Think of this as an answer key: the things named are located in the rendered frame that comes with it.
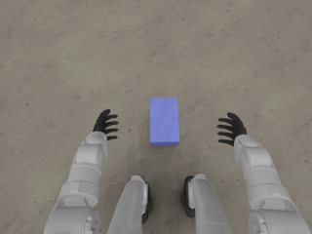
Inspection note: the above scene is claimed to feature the robot right upper arm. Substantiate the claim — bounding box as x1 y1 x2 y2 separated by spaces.
249 209 310 234

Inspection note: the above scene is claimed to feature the right robot hand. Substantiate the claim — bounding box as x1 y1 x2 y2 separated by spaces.
217 112 247 146

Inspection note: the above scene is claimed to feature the robot left forearm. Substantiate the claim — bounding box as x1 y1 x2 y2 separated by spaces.
43 131 108 234

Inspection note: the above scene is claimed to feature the left robot hand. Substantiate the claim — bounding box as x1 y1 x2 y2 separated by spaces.
93 109 119 140

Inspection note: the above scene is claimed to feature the robot left upper arm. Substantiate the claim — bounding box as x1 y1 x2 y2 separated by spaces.
45 206 100 234

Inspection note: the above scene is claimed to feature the right robot foot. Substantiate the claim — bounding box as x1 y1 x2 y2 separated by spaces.
184 175 196 217

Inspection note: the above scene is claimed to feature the robot right forearm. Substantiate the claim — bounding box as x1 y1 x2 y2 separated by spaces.
233 135 311 234

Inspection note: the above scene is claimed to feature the left robot thigh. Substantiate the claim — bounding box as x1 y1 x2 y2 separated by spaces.
107 180 148 234

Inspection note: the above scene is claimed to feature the carton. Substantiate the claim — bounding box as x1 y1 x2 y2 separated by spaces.
150 97 179 146

